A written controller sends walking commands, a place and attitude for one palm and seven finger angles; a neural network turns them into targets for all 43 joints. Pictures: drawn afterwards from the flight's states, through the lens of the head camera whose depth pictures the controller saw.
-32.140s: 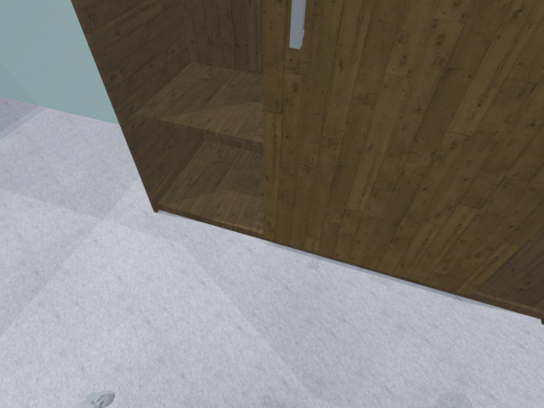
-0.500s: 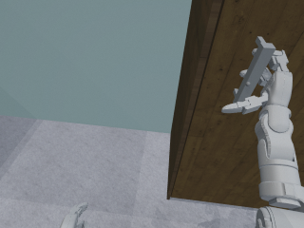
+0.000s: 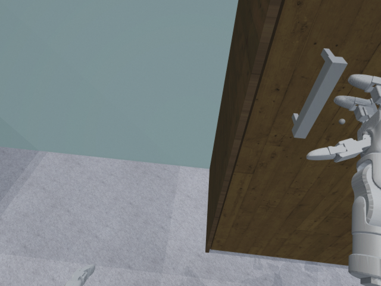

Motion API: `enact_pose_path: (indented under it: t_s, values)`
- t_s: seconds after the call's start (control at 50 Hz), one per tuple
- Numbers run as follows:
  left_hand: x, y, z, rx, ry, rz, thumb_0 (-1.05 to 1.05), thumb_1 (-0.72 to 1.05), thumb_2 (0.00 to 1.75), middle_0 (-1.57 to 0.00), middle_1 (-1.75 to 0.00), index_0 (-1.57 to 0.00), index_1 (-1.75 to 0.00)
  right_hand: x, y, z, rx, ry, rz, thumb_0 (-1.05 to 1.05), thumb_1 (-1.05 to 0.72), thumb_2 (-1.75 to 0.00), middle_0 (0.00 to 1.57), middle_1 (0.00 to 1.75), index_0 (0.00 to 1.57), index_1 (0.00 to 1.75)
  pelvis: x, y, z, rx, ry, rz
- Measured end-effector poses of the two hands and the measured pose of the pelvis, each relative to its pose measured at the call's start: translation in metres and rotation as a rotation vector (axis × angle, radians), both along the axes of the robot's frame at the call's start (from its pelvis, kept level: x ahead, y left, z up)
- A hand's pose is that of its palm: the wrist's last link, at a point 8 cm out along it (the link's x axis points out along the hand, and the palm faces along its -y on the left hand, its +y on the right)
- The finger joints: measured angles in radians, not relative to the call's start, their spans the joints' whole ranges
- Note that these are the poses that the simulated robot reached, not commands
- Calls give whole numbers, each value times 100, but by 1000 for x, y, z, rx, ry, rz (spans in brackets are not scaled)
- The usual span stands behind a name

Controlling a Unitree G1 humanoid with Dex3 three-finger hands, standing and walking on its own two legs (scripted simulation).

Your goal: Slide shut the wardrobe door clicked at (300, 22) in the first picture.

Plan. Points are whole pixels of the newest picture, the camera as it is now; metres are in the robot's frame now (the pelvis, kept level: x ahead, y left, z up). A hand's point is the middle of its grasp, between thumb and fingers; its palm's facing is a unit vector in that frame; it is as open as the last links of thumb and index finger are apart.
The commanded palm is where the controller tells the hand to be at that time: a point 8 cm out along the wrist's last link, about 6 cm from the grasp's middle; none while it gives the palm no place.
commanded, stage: slip the hand off the handle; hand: right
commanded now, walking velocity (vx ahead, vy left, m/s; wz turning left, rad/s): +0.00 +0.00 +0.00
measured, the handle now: (312, 95) +0.43 -0.20 +0.23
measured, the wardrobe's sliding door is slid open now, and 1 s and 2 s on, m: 0.00 0.00 0.00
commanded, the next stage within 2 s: draw the hand back to the body in 0.42 s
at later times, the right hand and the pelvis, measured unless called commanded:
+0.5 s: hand (367, 163) +0.26 -0.23 +0.23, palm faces +0.30 +0.95 -0.10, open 14.7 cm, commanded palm +0.23 -0.27 +0.23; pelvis -0.01 +0.00 +0.00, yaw -2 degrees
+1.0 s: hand (371, 193) +0.23 -0.23 +0.20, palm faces +0.14 +0.99 -0.04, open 14.7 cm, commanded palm +0.19 -0.28 +0.20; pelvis -0.01 +0.01 +0.00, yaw -2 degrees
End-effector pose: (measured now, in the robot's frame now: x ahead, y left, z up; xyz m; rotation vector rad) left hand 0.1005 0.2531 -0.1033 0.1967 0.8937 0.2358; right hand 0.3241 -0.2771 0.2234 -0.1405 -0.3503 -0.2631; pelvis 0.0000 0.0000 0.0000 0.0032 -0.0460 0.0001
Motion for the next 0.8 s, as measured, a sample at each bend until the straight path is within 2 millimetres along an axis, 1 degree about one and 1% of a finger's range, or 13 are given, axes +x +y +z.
enact_pose_path:
  t_s: [0.08, 0.18, 0.28, 0.38, 0.48, 0.58, 0.66, 0.72, 0.76, 0.8]
  values:
    - [17, -7, 5, -11, -57, -28, 1, 90, 90, -20, -30, -20, -30, -19, -1, 1, -3, -21, -7, -2, 55, -20, 27, 116, 25, 116, 1, 0, 0, -1, -11, 0]
    - [45, -18, 14, -20, -137, -84, 1, 90, 90, -20, -30, -20, -30, -42, -1, 1, -11, -34, -12, -2, 55, -20, 26, 116, 25, 116, -1, 0, -1, -1, -28, -9]
    - [70, -31, 25, -27, -213, -145, 1, 90, 90, -20, -30, -20, -30, -62, 4, 2, -14, -36, -8, -2, 55, -20, 25, 116, 25, 116, -3, 0, -1, 0, -41, -19]
    - [86, -41, 35, -39, -274, -187, 1, 90, 90, -20, -30, -20, -30, -80, 8, 3, -19, -46, 0, -2, 55, -20, 25, 115, 25, 116, -4, 2, 0, -1, -51, -23]
    - [91, -47, 39, -44, -292, -211, 1, 90, 90, -20, -30, -20, -30, -95, 4, 2, -19, -35, -13, -2, 55, -20, 26, 115, 25, 116, -6, 4, 0, -1, -63, -29]
    - [85, -47, 35, -39, -273, -224, 1, 90, 90, -20, -30, -21, -30, -100, 1, 2, -10, -25, -21, -2, 55, -20, 25, 115, 25, 116, -9, 5, 0, 1, -70, -37]
    - [80, -44, 31, -36, -247, -207, 1, 90, 90, -20, -30, -21, -30, -94, 2, -5, 19, 127, 52, -2, 55, -20, 25, 115, 25, 116, -9, 5, 2, -1, -79, -37]
    - [80, -40, 32, -38, -256, -192, 1, 90, 90, -20, -30, -21, -30, -91, -1, -9, 47, 237, 111, -2, 55, -20, 25, 115, 25, 116, -8, 5, 3, -2, -83, -33]
    - [82, -38, 35, -41, -273, -186, 1, 90, 90, -20, -30, -21, -30, -92, -4, -10, 75, 277, 140, -2, 55, -20, 25, 115, 25, 115, -8, 5, 3, -3, -85, -32]
    - [84, -36, 39, -43, -299, -186, 1, 90, 90, -20, -30, -21, -30, -96, -7, -8, 92, 280, 146, -2, 55, -20, 25, 115, 25, 115, -7, 5, 3, -2, -85, -31]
